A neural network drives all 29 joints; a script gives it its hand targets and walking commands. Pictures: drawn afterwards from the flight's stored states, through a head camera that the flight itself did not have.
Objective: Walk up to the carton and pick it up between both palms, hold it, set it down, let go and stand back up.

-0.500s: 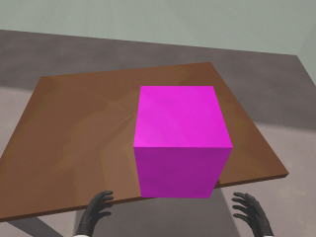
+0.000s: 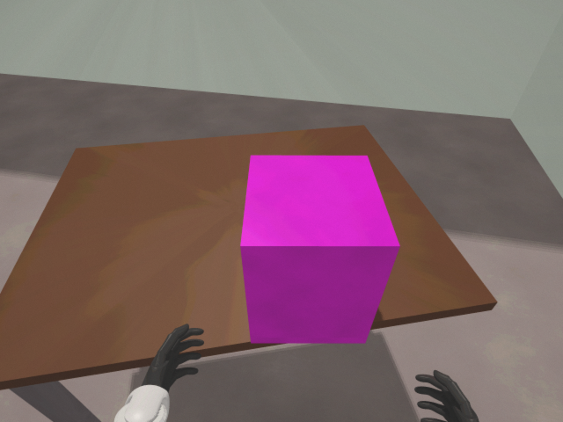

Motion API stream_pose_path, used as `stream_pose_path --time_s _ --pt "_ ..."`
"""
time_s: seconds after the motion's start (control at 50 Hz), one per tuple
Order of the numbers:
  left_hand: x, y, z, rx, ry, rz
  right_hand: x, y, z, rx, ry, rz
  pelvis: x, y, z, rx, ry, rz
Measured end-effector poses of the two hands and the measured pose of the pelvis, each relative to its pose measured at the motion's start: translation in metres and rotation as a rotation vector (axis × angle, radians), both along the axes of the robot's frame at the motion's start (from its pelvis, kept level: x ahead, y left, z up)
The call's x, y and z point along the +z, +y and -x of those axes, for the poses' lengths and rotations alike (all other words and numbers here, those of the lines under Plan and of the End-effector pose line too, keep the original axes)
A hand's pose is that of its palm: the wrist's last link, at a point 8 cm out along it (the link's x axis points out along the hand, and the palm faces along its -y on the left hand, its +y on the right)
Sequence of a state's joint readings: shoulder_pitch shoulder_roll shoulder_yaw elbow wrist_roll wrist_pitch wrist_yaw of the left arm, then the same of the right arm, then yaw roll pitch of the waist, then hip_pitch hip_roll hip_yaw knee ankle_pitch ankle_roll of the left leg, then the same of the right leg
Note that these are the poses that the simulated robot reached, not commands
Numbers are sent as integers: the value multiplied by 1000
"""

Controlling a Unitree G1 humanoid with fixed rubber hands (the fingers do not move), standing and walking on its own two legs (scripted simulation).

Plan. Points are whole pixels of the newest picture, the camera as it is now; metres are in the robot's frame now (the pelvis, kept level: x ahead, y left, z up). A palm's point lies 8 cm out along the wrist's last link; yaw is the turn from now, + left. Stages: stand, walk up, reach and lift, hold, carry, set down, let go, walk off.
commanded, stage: set down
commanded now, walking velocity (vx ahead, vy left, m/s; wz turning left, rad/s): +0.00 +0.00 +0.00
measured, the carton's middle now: (308, 250) +0.41 +0.00 +0.04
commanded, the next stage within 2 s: let go in 0.18 s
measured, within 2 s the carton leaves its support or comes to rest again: neither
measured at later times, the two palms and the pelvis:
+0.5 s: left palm (157, 379) +0.21 +0.21 -0.02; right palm out of the picture +0.14 -0.22 -0.05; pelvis -0.02 +0.02 +0.00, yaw -1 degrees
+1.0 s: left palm out of the picture +0.11 +0.27 -0.10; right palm out of the picture +0.09 -0.20 -0.09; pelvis -0.04 +0.05 +0.00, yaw -4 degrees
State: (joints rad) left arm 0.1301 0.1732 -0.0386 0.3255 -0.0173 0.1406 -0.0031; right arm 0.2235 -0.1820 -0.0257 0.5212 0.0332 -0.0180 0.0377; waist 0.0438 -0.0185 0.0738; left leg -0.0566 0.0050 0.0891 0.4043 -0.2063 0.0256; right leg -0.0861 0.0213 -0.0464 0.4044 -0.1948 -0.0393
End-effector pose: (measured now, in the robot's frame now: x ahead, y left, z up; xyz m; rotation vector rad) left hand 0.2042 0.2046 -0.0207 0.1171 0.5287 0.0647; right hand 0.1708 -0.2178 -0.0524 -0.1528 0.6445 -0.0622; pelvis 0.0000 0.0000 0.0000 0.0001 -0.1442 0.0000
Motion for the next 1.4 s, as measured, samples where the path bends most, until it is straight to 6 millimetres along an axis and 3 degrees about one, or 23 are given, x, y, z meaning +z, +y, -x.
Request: stream_pose_path --time_s 0.2,0.46,0.72,0.84,0.9,0.94,1.04,1.1,1.14,1.22,1.4 --pt "2 2 -2 -34 31 -9 -1 1 4 16 38 45 -1 4 12 -4 -23 5" --pt "2 4 -2 -75 27 -16 3 1 26 -6 37 73 -2 15 22 -15 -54 15" --pt "0 10 -2 -127 11 11 13 13 45 -30 21 104 -4 44 36 -50 -83 29" --pt "-4 14 3 -147 -33 16 9 8 50 -48 22 137 -8 56 37 -53 -53 29" --pt "-16 31 20 -143 -1 1 -5 7 61 -86 100 150 -4 55 39 -59 30 36" --pt "-38 49 45 -85 120 -24 -16 10 67 -83 159 136 -2 53 40 -63 85 31" --pt "-98 77 137 32 493 -79 -49 15 90 -77 304 93 -6 44 41 -67 158 -5" --pt "-109 78 191 72 692 -81 -62 18 115 -102 415 56 -3 41 35 -61 176 12" --pt "-115 76 211 82 775 -78 -66 20 126 -105 466 46 -3 39 29 -61 188 16" --pt "-123 71 214 88 817 -64 -70 21 131 -112 512 54 -4 37 21 -56 193 12" --pt "-136 61 169 65 748 -56 -76 18 118 -155 512 84 -10 37 6 -51 184 5"
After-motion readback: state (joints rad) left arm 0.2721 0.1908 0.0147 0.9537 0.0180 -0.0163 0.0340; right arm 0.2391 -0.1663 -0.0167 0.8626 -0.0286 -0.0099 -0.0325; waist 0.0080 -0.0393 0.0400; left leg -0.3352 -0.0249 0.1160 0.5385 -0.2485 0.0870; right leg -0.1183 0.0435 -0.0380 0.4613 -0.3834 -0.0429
